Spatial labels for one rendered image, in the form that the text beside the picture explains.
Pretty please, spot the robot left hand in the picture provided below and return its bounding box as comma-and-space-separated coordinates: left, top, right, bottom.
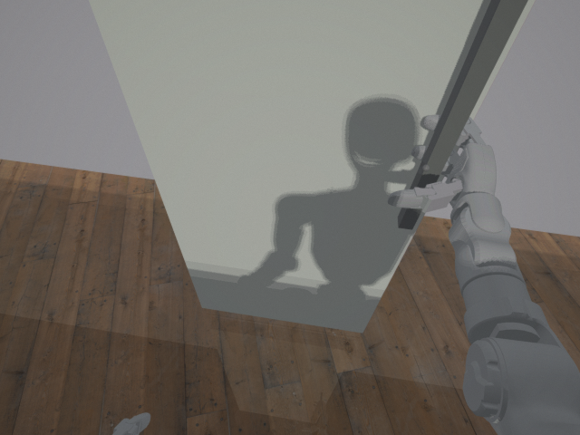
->
112, 412, 150, 435

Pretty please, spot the robot right hand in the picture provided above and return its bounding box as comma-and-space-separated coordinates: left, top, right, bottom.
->
387, 115, 497, 213

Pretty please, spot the right robot forearm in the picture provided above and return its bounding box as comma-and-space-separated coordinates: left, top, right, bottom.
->
449, 192, 580, 378

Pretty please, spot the handle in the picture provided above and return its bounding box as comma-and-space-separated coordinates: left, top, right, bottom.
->
398, 0, 528, 230

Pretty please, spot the fridge door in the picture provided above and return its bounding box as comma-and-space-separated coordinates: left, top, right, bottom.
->
89, 0, 536, 333

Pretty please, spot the right robot upper arm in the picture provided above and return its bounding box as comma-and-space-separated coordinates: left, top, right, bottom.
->
462, 337, 580, 435

